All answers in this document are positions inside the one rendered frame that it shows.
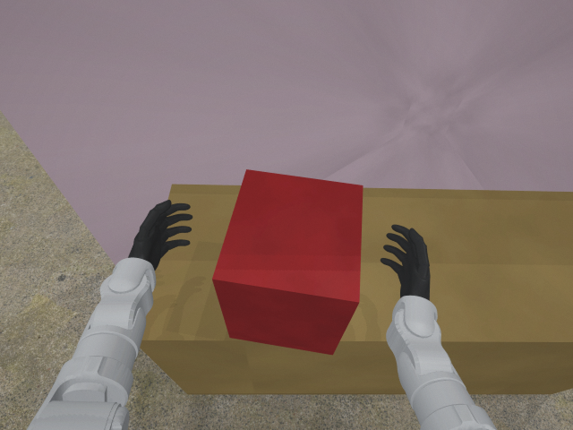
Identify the robot right forearm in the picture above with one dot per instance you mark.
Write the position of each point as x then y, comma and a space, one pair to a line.
434, 389

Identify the robot left forearm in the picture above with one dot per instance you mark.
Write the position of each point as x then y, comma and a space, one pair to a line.
101, 366

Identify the robot left upper arm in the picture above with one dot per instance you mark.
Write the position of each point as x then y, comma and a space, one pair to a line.
83, 415

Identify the carton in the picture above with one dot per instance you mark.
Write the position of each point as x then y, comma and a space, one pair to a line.
288, 273

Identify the robot left hand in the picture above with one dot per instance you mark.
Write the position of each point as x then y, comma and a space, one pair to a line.
151, 243

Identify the pedestal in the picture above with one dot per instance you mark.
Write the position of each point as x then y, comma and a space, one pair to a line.
501, 279

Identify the robot right hand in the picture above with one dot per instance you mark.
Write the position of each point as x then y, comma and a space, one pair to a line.
414, 275

